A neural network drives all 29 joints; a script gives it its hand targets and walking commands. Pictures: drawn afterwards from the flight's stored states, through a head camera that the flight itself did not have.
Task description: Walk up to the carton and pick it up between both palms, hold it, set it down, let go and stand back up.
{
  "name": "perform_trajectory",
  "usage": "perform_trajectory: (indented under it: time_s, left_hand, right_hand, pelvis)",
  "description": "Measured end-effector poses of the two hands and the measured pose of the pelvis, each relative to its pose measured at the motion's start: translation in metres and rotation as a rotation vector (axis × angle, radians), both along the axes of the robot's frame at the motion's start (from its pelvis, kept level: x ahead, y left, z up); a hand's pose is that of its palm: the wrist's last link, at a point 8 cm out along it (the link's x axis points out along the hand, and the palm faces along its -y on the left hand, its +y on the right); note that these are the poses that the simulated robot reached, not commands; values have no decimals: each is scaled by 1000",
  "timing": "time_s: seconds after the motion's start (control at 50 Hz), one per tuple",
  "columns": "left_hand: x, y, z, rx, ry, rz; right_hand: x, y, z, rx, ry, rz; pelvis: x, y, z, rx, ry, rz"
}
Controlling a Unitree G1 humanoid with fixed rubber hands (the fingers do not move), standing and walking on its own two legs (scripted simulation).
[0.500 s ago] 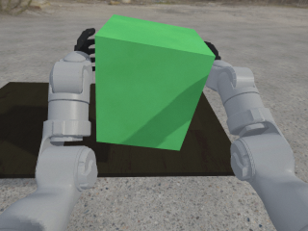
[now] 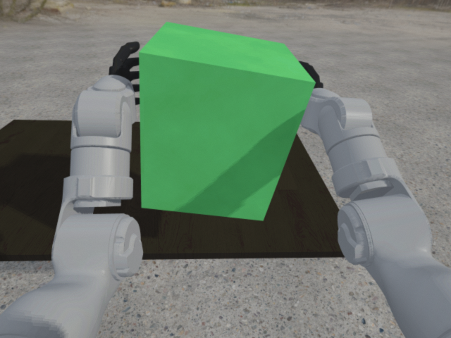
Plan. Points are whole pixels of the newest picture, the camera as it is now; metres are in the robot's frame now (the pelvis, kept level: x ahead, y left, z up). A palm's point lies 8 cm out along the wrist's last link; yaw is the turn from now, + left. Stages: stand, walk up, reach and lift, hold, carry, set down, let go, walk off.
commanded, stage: hold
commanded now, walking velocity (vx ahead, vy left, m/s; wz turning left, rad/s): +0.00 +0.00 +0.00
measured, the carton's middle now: (215, 122) +0.38 +0.02 +0.27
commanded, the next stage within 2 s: none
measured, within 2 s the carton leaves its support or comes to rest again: neither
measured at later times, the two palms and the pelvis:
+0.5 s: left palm (121, 89) +0.36 +0.16 +0.33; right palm (309, 103) +0.38 -0.14 +0.31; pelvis +0.00 +0.00 +0.00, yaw +0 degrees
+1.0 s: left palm (122, 89) +0.37 +0.16 +0.33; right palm (309, 103) +0.38 -0.14 +0.31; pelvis +0.00 +0.00 +0.00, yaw +0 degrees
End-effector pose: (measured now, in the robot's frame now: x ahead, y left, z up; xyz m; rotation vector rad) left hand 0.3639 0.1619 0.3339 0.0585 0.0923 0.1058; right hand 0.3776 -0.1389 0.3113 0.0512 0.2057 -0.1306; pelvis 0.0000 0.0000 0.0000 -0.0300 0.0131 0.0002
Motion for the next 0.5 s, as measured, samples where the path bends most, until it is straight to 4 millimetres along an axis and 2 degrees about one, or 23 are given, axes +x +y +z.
perform_trajectory:
  time_s: [0.5]
  left_hand:
    - [0, 0, 0, 0, -2, 0]
  right_hand:
    - [0, 0, 0, 0, 0, 0]
  pelvis:
    - [0, 0, 0, 0, 0, 0]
